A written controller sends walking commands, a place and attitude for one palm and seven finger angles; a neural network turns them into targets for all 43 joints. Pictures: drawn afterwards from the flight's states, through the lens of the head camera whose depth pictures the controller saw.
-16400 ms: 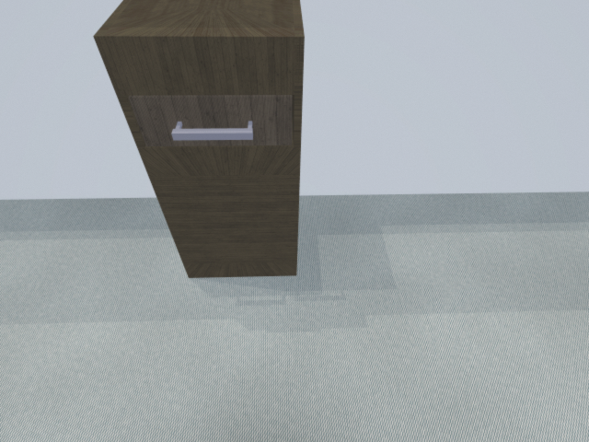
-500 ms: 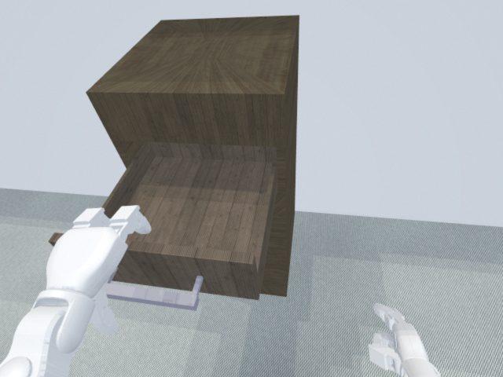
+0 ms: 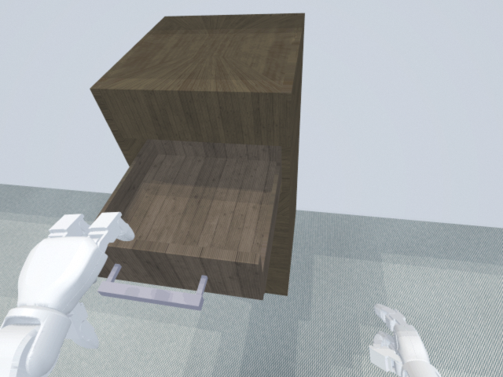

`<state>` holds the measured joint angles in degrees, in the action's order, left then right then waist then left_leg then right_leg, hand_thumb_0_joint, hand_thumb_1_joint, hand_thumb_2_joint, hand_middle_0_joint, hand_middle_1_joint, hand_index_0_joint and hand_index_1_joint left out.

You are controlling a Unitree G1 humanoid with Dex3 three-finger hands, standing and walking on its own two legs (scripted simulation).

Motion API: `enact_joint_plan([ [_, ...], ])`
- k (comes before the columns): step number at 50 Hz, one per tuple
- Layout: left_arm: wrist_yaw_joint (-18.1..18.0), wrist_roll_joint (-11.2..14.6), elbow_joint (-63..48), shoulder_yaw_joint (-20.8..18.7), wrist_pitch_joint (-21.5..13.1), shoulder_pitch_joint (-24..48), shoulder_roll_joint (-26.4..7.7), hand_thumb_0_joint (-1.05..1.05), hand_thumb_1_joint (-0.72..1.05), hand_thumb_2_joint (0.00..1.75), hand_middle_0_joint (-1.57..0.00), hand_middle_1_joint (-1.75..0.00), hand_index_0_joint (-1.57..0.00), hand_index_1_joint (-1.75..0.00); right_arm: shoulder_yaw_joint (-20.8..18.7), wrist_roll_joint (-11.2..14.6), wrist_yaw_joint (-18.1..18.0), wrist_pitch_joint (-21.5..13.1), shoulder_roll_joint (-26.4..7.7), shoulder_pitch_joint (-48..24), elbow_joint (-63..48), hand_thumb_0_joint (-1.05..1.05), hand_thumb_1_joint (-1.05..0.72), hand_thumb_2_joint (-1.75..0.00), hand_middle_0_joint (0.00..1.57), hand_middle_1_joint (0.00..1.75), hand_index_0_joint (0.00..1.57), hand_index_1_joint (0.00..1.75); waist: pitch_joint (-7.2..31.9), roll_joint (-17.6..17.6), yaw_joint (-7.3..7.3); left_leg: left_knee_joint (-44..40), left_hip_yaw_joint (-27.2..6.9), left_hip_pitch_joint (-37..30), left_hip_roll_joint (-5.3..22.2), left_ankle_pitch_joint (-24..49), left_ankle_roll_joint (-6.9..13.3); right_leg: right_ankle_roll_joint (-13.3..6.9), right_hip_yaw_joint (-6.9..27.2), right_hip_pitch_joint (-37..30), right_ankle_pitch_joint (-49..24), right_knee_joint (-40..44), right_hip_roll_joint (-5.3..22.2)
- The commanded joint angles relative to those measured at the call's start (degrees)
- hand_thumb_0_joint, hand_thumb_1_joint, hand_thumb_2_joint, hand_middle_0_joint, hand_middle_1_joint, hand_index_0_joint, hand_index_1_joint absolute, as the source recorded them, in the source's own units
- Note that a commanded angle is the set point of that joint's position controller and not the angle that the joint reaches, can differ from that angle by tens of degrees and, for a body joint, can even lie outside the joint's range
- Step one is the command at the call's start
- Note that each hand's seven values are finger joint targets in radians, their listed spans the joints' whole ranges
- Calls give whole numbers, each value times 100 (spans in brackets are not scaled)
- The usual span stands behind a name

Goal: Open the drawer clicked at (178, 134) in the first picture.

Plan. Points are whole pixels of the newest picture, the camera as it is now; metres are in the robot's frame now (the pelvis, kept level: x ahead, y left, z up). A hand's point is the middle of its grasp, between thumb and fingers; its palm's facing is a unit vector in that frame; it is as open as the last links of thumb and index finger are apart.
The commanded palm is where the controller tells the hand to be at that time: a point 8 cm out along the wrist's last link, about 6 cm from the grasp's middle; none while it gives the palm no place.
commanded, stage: draw the hand back to the body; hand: left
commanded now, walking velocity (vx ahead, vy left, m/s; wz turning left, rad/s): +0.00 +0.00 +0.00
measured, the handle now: (154, 285) +0.26 +0.24 -0.04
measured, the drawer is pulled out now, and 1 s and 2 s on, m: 0.30 0.30 0.30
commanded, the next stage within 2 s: step back with the hand held close in 1.06 s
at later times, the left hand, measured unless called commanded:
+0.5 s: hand (98, 256) +0.21 +0.23 +0.16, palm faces +0.36 -0.85 -0.39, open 11.8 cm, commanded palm +0.16 +0.27 +0.18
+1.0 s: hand (88, 270) +0.19 +0.23 +0.16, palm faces +0.41 -0.82 -0.39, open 7.8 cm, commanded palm +0.14 +0.27 +0.18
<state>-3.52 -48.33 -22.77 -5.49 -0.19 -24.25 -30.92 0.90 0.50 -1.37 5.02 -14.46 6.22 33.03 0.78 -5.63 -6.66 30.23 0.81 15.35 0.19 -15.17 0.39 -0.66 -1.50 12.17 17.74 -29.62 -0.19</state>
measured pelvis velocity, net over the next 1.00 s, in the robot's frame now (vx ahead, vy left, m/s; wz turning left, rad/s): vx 0.01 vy -0.01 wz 0.00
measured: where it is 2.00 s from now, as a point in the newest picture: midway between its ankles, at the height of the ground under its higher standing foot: outside the picture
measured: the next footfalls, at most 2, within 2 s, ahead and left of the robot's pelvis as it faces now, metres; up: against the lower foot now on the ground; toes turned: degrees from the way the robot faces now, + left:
none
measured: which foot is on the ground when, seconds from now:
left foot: down 0.00-1.00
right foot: down 0.00-1.00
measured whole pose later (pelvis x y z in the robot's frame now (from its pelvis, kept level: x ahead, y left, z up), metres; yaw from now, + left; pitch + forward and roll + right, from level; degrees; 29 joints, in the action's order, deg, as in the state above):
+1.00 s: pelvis +0.01 -0.01 +0.01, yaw +0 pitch -4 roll +0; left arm -6.0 4.1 -25.9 -16.2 -6.4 -31.4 -18.0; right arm 0.2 0.9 -4.3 -6.8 -11.8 9.8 35.6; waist -0.9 -4.1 -4.0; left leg 24.2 0.2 6.9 1.2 -13.6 -0.8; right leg -1.7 -2.1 3.3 15.9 -22.7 -1.3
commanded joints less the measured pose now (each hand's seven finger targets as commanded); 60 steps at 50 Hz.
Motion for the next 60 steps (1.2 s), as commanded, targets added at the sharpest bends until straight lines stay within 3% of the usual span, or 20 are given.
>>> enact_joint_plan([
  [1,-249,78,-1219,-963,-19,363,-1146,0,-50,30,-30,-120,-30,-120,-156,-18,-1,-302,-531,-893,-1018,0,-90,-90,20,30,20,30,842,235,30,-246,15,-631,-19,1297,68,-42,-77,192,-1137,497,-36],
  [3,-241,127,-1283,-1006,-30,208,-1171,0,-50,30,-30,-120,-30,-120,-186,-15,-20,-282,-568,-876,-1049,0,-90,-90,20,30,20,30,837,230,14,-230,27,-649,-24,1342,80,-29,-64,180,-1224,504,-40],
  [4,-231,4304,-1176,-688,-294,632,1053,0,-47,32,-30,-118,-30,-118,-163,74,-134,-714,-100,-462,-1256,0,-90,-90,20,30,20,30,390,465,637,-317,6,-1297,178,1077,204,-91,-185,13,-1180,595,-129],
  [6,-341,4821,-1200,-1206,-599,280,350,0,-40,34,-29,-113,-29,-113,-76,17,-316,-1104,-305,-366,-1088,0,-90,-90,20,30,20,30,423,992,437,-548,-89,-1237,245,990,144,-36,-183,-120,-966,706,-75],
  [7,-400,4942,-1403,-1391,-720,373,180,0,-36,36,-29,-111,-29,-111,-73,2,-390,-1200,-315,-413,-1039,0,-90,-90,20,30,20,30,555,979,379,-577,-36,-1251,193,1039,140,-9,-170,-270,-1087,765,-31],
  [8,-443,4999,-1684,-1445,-825,486,127,0,-32,37,-29,-109,-29,-109,-64,-24,-435,-1304,-306,-408,-1007,0,-90,-90,20,30,20,30,669,575,351,-605,21,-1326,155,1099,129,-8,-119,-358,-1183,799,22],
  [10,-507,5064,-1610,-1592,-906,345,75,0,-26,40,-28,-104,-28,-104,-42,-63,-461,-1457,-292,-386,-848,0,-90,-90,20,30,20,30,349,34,314,-686,45,-1193,120,1060,72,-49,-87,-355,-1163,929,39],
  [12,-483,5136,-1467,-1456,-929,257,302,0,-18,43,-28,-100,-28,-100,-23,-61,-430,-1521,-267,-360,-793,0,-90,-90,20,30,20,30,36,-6,329,-807,21,-1050,125,1022,44,-64,-115,-354,-1138,996,63],
  [13,-477,5144,-1575,-1471,-962,276,293,0,-15,45,-27,-98,-27,-98,-34,-59,-410,-1561,-267,-353,-786,0,-90,-90,20,30,20,30,106,-102,318,-837,8,-1077,131,1124,37,-78,-109,-436,-1217,982,77],
  [20,-354,5239,-1597,-1508,-979,-219,417,0,9,55,-26,-82,-26,-82,-148,-38,-286,-1608,-302,-359,-708,0,-90,-90,20,30,20,30,236,-24,319,-777,78,-1165,146,1698,22,-65,-107,-608,-1833,1012,55],
  [24,-361,5254,-1576,-1646,-986,-410,333,0,23,62,-25,-73,-25,-73,-225,-18,-287,-1570,-322,-346,-688,0,-90,-90,20,30,20,30,417,429,317,-744,97,-1221,164,1769,54,-18,-121,-629,-1971,960,71],
  [25,-354,5254,-1618,-1666,-989,-420,323,0,27,63,-25,-70,-25,-70,-232,-16,-287,-1577,-320,-374,-681,0,-90,-90,20,30,20,30,371,189,313,-732,122,-1210,134,1764,39,-35,-99,-619,-1998,1017,68],
  [34,-385,5263,-1534,-1767,-1001,-485,291,0,58,76,-22,-50,-22,-50,-270,22,-324,-1519,-294,-378,-672,0,-90,-90,20,30,20,30,278,459,325,-727,117,-1232,134,1599,58,6,-104,-462,-1865,1023,82],
  [35,-378,5262,-1565,-1776,-1002,-431,275,0,62,78,-22,-48,-22,-48,-276,20,-328,-1520,-298,-411,-671,0,-90,-90,20,30,20,30,231,307,324,-738,129,-1245,117,1527,54,-6,-76,-420,-1802,1118,78],
  [43,-376,5268,-1551,-1706,-1010,-357,323,0,90,90,-20,-30,-20,-30,-250,17,-326,-1521,-276,-401,-681,0,-90,-90,20,30,20,30,210,314,337,-759,93,-1253,117,1404,66,3,-71,-402,-1647,1114,97],
  [47,-372,5279,-1489,-1764,-992,-358,299,0,90,90,-20,-30,-20,-30,-241,12,-323,-1510,-252,-434,-684,0,-90,-90,20,30,20,30,170,422,315,-755,97,-1210,113,1432,74,12,-57,-440,-1734,1128,112],
  [55,-365,5273,-1613,-1769,-1007,-246,264,0,90,90,-20,-30,-20,-30,-241,22,-325,-1530,-261,-469,-709,0,-90,-90,20,30,20,30,173,135,309,-789,66,-1263,108,1292,45,-12,-39,-387,-1478,1204,101],
  [58,-365,5290,-1450,-1739,-996,-367,328,0,90,90,-20,-30,-20,-30,-250,21,-326,-1504,-262,-449,-694,0,-90,-90,20,30,20,30,145,301,319,-791,83,-1242,111,1229,66,10,-56,-369,-1414,1213,96],
  [59,-391,5221,-2105,-2486,-1227,403,-434,0,90,90,-20,-30,-20,-30,-220,51,-284,-1371,-389,-253,-941,0,-90,-90,20,30,20,30,-425,574,532,-539,-86,-764,180,864,170,12,555,265,-1780,1512,397],
  [60,-373,5193,-1995,-2538,-1359,453,-466,0,90,90,-20,-30,-20,-30,-236,32,-298,-1327,-315,-222,-855,0,-90,-90,20,30,20,30,-382,560,564,-409,-131,-701,129,627,131,-48,656,330,-1829,1572,573],
])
